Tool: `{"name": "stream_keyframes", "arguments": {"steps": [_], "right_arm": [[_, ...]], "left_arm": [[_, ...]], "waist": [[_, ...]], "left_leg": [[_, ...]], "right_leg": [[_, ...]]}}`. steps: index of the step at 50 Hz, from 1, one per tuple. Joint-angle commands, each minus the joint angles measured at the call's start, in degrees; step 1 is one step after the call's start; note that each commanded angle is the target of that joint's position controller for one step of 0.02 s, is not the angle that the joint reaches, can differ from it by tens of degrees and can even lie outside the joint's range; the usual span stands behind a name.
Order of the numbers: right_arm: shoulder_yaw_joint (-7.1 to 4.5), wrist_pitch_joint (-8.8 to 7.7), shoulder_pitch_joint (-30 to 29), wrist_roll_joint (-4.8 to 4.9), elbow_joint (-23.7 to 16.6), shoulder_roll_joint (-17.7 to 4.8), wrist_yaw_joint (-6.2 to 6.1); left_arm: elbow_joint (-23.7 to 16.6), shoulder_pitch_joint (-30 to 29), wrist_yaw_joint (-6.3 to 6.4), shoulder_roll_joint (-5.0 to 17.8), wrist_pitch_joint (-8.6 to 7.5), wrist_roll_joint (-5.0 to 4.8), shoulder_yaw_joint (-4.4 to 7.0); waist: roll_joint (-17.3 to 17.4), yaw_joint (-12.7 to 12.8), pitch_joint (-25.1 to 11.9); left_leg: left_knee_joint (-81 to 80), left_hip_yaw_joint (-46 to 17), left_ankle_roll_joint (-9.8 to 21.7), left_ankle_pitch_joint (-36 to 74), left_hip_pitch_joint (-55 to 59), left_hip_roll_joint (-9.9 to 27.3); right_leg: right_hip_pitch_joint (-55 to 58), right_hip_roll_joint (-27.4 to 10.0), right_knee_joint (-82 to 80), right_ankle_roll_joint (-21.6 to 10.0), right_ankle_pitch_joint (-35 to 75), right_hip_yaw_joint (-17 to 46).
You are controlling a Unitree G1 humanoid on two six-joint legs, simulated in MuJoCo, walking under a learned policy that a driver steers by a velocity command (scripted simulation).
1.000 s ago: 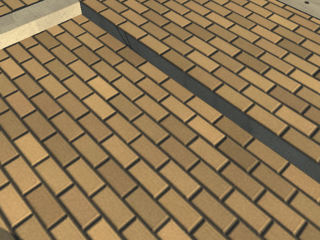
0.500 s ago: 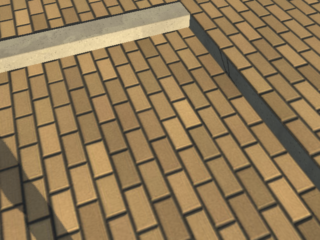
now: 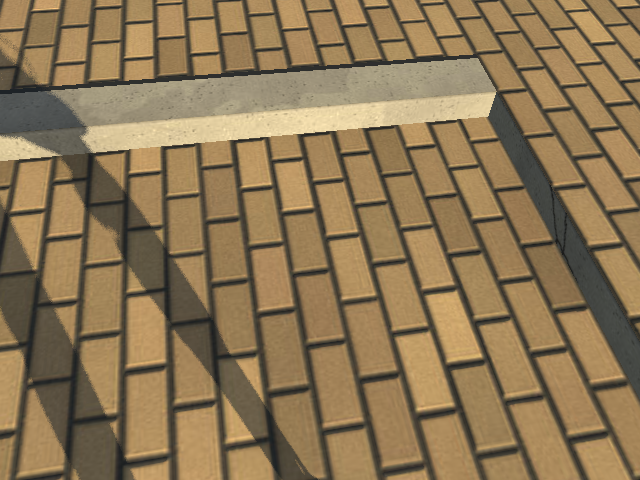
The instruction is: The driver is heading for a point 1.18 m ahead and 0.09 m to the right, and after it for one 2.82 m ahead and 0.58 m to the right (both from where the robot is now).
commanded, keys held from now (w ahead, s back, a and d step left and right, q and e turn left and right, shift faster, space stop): w+q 0.06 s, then w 0.94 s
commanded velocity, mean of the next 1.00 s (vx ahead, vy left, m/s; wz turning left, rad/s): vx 0.50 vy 0.00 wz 0.17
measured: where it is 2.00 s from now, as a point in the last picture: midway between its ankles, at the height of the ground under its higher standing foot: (280, 242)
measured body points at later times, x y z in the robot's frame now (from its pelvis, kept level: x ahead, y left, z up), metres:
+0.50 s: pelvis +0.28 -0.04 +0.00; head +0.30 -0.05 +0.45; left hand +0.22 +0.22 -0.13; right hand +0.47 -0.26 -0.11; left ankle +0.37 +0.12 -0.69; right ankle +0.24 -0.13 -0.74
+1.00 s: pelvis +0.53 +0.05 +0.00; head +0.54 +0.06 +0.45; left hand +0.61 +0.32 -0.13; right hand +0.54 -0.21 -0.13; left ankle +0.47 +0.10 -0.74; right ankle +0.67 -0.09 -0.68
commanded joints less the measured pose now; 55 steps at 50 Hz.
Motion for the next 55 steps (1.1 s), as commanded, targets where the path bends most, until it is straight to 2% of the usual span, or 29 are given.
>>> {"name": "stream_keyframes", "arguments": {"steps": [1, 3, 5, 7, 8, 9, 10, 11, 12, 13, 15, 17, 19, 22, 25, 28, 31, 32, 33, 34, 35, 36, 37, 38, 39, 40, 43, 49, 55], "right_arm": [[-2.09, -0.59, 3.6, -0.35, -2.4, -9.3, -0.58], [-2.21, -0.55, 3.8, -0.66, -2.5, -9.9, -0.98], [-2.23, -0.72, 1.5, -0.75, -3.0, -10.4, -1.37], [-2.05, -1.2, -0.2, -0.63, -2.9, -10.7, -1.04], [-1.5, -1.59, 0.2, -0.39, -2.9, -9.0, -0.62], [-0.11, -1.95, 3.6, 0.53, -4.4, -3.6, -0.46], [-0.28, -1.75, 9.2, 0.55, -4.3, -4.5, -0.37], [-0.47, -0.99, 6.2, -1.06, -2.7, -7.2, -0.76], [-0.31, -0.91, 0.7, -1.49, -3.2, -7.0, -0.14], [-0.08, -0.84, -1.5, -1.36, -3.9, -6.0, 0.27], [0.27, 0.01, -2.0, -2.2, -3.9, -5.1, 0.97], [0.49, 0.47, -2.4, -2.3, -3.9, -4.6, 1.27], [0.86, 0.62, -6.3, -2.43, -5.1, -4.2, 1.57], [1.86, 0.43, -14.5, -2.32, -7.5, -3.0, 2.03], [2.99, 0.07, -21.0, -1.83, -9.2, -1.4, 2.32], [3.07, -0.13, -24.1, -1.55, -9.9, -2.2, 1.99], [2.64, -0.46, -23.2, -1.74, -9.8, -3.4, 1.38], [2.24, -0.74, -19.4, -1.98, -8.5, -4.0, 1.06], [1.6, -1.3, -11.8, -2.45, -5.7, -4.9, 0.59], [0.47, -1.84, -1.9, -3.46, -3.1, -8.0, -0.08], [-1.26, -1.65, 4.0, -4.22, -2.5, -14.3, -0.7], [-1.2, -0.91, 2.6, -1.56, -2.1, -12.8, -0.44], [-0.44, -0.73, -2.7, -0.69, -2.4, -9.9, -0.28], [0.37, -1.06, -6.4, -0.73, -2.8, -6.5, -0.02], [0.84, -1.45, -8.3, -0.8, -2.7, -4.8, -0.01], [1.19, -1.82, -8.9, -0.61, -2.0, -3.7, -0.16], [0.89, -3.1, -6.4, -0.29, 0.0, -4.5, -0.17], [0.86, -3.11, -0.6, -0.12, 3.7, -4.6, -0.09], [0.87, -3.05, 4.1, -1.11, 7.0, -5.0, -0.85]], "left_arm": [[-6.4, -8.8, -0.28, 4.1, -1.4, -0.41, 0.43], [-7.5, -9.9, -0.3, 4.7, -1.89, -0.71, 0.34], [-6.5, -5.4, -0.15, 5.7, -2.39, -0.78, 0.57], [-2.8, 6.1, 0.83, 7.6, -3.15, -0.62, 1.66], [-1.3, 13.8, 1.56, 9.7, -3.86, 0.1, 2.38], [-1.4, 20.5, 2.35, 14.3, -3.95, 1.3, 3.17], [0.2, 18.9, 1.85, 16.6, -3.01, 0.24, 4.06], [-1.2, 13.0, 1.34, 10.7, -2.58, -0.64, 3.06], [-1.6, 9.8, 1.0, 6.7, -2.74, -1.06, 2.09], [-1.0, 8.4, 0.93, 5.1, -2.91, -0.68, 1.56], [1.1, 10.1, 1.01, 4.9, -3.86, -0.87, 1.26], [2.8, 12.7, 0.56, 5.4, -4.99, -1.47, 1.4], [4.0, 14.0, 0.41, 6.1, -5.37, -1.86, 1.58], [5.6, 16.1, 0.36, 5.4, -4.97, -1.97, 1.38], [7.3, 18.8, 0.3, 6.2, -4.84, -2.01, 1.53], [8.9, 21.4, 0.48, 7.2, -4.53, -1.76, 1.67], [10.0, 21.3, 0.92, 8.0, -3.93, -1.49, 1.8], [10.2, 20.9, 1.06, 8.3, -3.72, -1.54, 1.84], [10.5, 20.6, 1.11, 7.9, -3.43, -1.77, 1.65], [9.3, 20.0, 1.13, 6.6, -3.49, -1.99, 1.09], [6.7, 23.9, 0.73, 0.7, -3.62, -3.43, -0.35], [7.7, 22.5, 1.24, 6.2, -3.2, -1.73, 1.25], [6.9, 18.8, 1.1, 6.7, -3.05, -1.35, 1.71], [6.6, 16.7, 0.65, 5.2, -3.28, -1.49, 1.28], [6.8, 16.1, 0.41, 4.3, -2.96, -1.45, 1.21], [7.3, 17.0, 0.15, 3.8, -2.24, -0.65, 1.11], [7.5, 16.0, -0.73, 2.7, -0.98, -0.15, 1.02], [3.3, 2.3, -1.01, 1.8, -0.86, -0.54, 0.52], [0.5, -5.9, -0.92, 1.6, -1.3, -1.05, -0.24]], "waist": [[5.9, -1.4, 0.5], [6.5, -1.3, 0.5], [7.3, 1.3, -0.1], [5.4, 6.6, -4.8], [2.5, 10.0, -10.1], [-6.1, 10.3, -17.9], [-17.2, 6.1, -19.3], [-5.1, 4.6, -9.4], [0.9, 5.1, -3.8], [1.2, 4.2, -1.5], [-2.6, 3.2, -1.0], [-3.0, 2.9, -2.2], [-2.6, 3.1, -1.2], [-2.2, 4.6, 0.7], [-2.4, 6.4, 1.1], [-2.5, 7.3, 1.3], [-2.6, 5.8, 1.0], [-2.4, 3.9, -0.8], [-0.5, 0.5, -4.8], [2.5, -3.4, -11.0], [15.3, -2.9, -18.5], [12.1, -2.5, -17.6], [8.4, 0.0, -8.9], [6.4, 1.4, -4.3], [6.6, 3.0, -2.0], [7.5, 4.6, -0.8], [6.3, 5.6, -0.9], [5.2, 3.2, 2.6], [5.6, 1.0, 3.9]], "left_leg": [[-1.2, -12.1, 6.5, 23.2, 2.6, 15.1], [0.9, -13.7, 5.7, 26.6, 3.5, 15.9], [2.8, -13.7, 3.5, 29.5, 2.0, 16.5], [14.3, -11.1, 1.2, 40.2, -0.2, 13.7], [26.5, -8.2, -0.1, 34.0, -5.1, 10.2], [44.0, -3.1, -1.8, 10.0, -16.0, 4.9], [53.2, -0.5, -2.6, -16.1, -27.6, -0.6], [56.9, -2.2, -2.2, -11.7, -31.6, 4.2], [54.9, -1.6, -2.4, -7.4, -30.9, 5.9], [51.6, -1.1, -2.6, -5.4, -29.7, 7.5], [47.9, -0.1, -3.5, -4.2, -27.1, 8.7], [46.6, 0.9, -4.0, -3.4, -27.6, 8.5], [43.7, 2.4, -4.9, -0.5, -31.4, 9.9], [34.5, 6.0, -6.4, 5.7, -34.0, 12.2], [24.3, 9.0, -6.7, 10.4, -30.2, 11.9], [19.1, 10.3, -5.5, 10.3, -27.7, 10.9], [15.5, 10.7, -3.2, 5.5, -23.7, 9.4], [13.3, 11.2, -2.1, 4.1, -18.5, 7.9], [9.6, 11.7, -0.6, 5.5, -8.5, 6.6], [9.0, 4.4, 2.0, 2.8, 5.8, 13.3], [5.3, -21.2, 8.5, -4.0, 22.0, 30.4], [0.0, -31.0, 10.0, -3.2, 18.7, 32.4], [-0.5, -21.9, 8.7, -3.6, 11.6, 29.5], [-2.7, -15.8, 7.5, -0.3, 4.6, 26.8], [-4.8, -11.0, 5.5, 2.1, -0.1, 23.9], [-6.2, -7.5, 4.2, 5.1, -3.7, 21.8], [-8.6, -3.0, 4.9, 12.4, -5.1, 20.2], [-10.8, 2.1, 4.6, 17.2, -1.9, 18.3], [-9.2, 6.7, 3.4, 25.0, 6.1, 20.5]], "right_leg": [[-1.8, 2.9, -5.6, -0.4, 2.5, -1.6], [1.1, 4.0, -8.9, -1.4, 1.4, -1.2], [9.5, 5.0, -13.1, -3.2, -0.5, -1.4], [25.4, 7.8, -17.4, -5.7, -2.8, -3.4], [37.1, 2.7, -18.8, -7.8, -5.5, 1.2], [49.8, -12.0, -21.3, -11.7, -16.8, 21.2], [51.9, -18.6, -30.6, -17.3, -19.3, 45.2], [43.8, -16.8, -30.9, -17.1, -25.5, 39.8], [36.8, -13.4, -31.4, -16.1, -22.5, 30.1], [32.7, -10.4, -32.5, -14.4, -15.9, 23.0], [29.8, -6.7, -33.4, -13.2, -4.1, 14.7], [30.8, -6.4, -33.7, -14.0, 4.5, 11.5], [31.8, -6.4, -35.6, -14.9, 5.8, 9.0], [32.3, -4.5, -37.7, -14.7, 7.3, 4.9], [32.4, -3.3, -37.2, -13.6, 11.8, 1.6], [35.5, -5.1, -35.2, -13.2, 15.5, 1.6], [39.2, -7.0, -30.5, -12.5, 23.9, 1.7], [39.7, -6.6, -25.6, -11.8, 30.7, 0.8], [38.0, -4.5, -16.3, -10.7, 33.7, -1.4], [29.2, -2.1, -3.3, -9.5, 23.4, -3.2], [9.6, 6.6, 18.0, -6.6, -7.3, -7.8], [3.0, 8.4, 25.0, -7.4, -25.3, -1.5], [0.4, 5.0, 26.1, -8.0, -21.3, 0.6], [1.5, 3.0, 23.2, -7.9, -17.3, 0.5], [3.8, 1.5, 20.0, -7.7, -15.2, 0.1], [6.4, 0.7, 17.9, -6.9, -14.0, -0.3], [6.9, 0.4, 15.9, -5.4, -10.1, -1.7], [0.1, -0.5, 2.2, -3.3, 1.2, -3.9], [1.8, 2.3, -8.8, -6.3, 3.2, -5.8]]}}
